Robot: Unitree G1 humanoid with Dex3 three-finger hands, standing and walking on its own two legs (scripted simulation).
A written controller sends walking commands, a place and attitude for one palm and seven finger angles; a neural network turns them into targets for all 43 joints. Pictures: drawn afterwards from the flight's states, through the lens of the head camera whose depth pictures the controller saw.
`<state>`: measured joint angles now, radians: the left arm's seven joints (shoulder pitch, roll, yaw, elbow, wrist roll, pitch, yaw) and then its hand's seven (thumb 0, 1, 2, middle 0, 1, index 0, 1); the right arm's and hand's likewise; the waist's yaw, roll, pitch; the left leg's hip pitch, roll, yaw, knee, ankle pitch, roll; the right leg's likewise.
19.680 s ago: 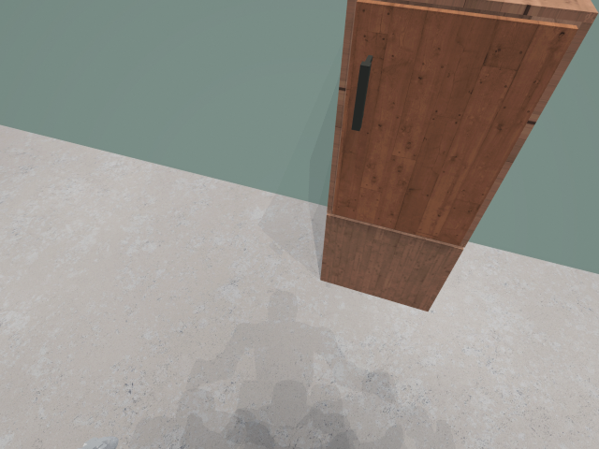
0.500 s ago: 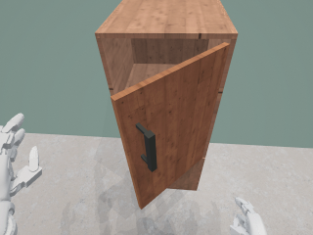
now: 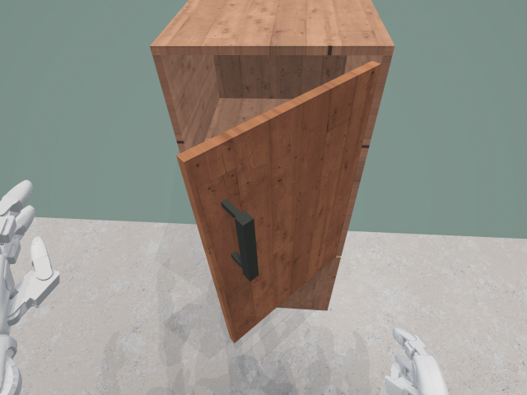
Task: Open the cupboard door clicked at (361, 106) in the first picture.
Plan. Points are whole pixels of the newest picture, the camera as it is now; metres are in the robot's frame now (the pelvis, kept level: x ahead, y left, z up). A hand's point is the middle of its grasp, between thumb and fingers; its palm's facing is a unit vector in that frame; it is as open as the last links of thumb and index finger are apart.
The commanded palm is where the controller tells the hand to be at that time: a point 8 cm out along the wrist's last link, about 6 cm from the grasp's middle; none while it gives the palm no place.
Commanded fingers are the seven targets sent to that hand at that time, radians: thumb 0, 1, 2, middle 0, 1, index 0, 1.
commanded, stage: step back with the hand held close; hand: left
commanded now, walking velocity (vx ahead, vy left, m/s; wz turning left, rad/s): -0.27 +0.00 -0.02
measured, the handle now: (240, 241) +0.33 +0.08 +0.07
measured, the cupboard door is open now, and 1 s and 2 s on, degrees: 45 45 45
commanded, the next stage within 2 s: stop stepping back and stand still in 1.08 s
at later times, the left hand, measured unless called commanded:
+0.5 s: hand (3, 337) +0.13 +0.29 +0.15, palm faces +0.39 -0.77 -0.50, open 7.4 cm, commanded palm +0.07 +0.33 +0.17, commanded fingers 0.00 0.90 0.90 -0.20 -0.30 -0.20 -0.30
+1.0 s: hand out of the picture +0.05 +0.31 +0.17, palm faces +0.47 -0.77 -0.44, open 7.4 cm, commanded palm -0.01 +0.34 +0.17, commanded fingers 0.00 0.90 0.90 -0.20 -0.30 -0.20 -0.30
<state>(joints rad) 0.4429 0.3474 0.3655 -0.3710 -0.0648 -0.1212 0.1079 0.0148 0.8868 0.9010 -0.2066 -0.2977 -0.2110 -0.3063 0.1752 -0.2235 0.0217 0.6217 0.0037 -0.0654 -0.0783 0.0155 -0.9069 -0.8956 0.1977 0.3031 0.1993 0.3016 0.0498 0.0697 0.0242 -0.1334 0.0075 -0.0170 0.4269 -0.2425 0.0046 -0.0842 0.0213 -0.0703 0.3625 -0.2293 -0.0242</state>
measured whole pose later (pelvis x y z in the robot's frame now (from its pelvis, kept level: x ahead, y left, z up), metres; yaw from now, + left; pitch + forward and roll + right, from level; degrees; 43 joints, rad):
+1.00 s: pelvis -0.15 +0.04 -0.01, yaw +1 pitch +2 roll -4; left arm 0.54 0.42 0.46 -0.59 -0.05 -0.20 0.17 0.01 0.89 0.90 -0.21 -0.30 -0.21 -0.31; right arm 0.17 -0.15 -0.01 0.63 -0.02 -0.13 -0.05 0.02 -0.91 -0.90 0.20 0.30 0.20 0.30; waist 0.02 0.00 0.04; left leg -0.41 0.04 0.00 0.49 -0.11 0.04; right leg -0.41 0.07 0.01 0.98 -0.49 0.03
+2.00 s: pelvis -0.29 -0.01 -0.01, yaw +1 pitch -1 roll +1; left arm 0.55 0.41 0.43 -0.47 -0.02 -0.20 0.16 0.01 0.89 0.90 -0.20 -0.30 -0.21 -0.31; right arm 0.27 -0.15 0.03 0.65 -0.02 -0.16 -0.07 0.02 -0.91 -0.90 0.20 0.30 0.20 0.30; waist -0.02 -0.02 0.00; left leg -0.28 0.00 0.02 0.52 -0.22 0.00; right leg -0.25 0.01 -0.06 0.59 -0.39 0.00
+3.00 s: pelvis -0.30 +0.00 +0.00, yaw +4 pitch -1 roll -1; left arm 0.35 0.17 0.01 1.14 0.00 0.03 0.02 0.00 0.95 0.90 -0.20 -0.30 -0.20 -0.30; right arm 0.33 -0.15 0.01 1.12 -0.03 0.05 -0.03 0.01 -0.91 -0.90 0.20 0.30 0.20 0.30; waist 0.01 0.01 0.08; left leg -0.27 0.00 -0.01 0.46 -0.17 0.01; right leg -0.18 0.02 -0.12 0.43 -0.23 -0.05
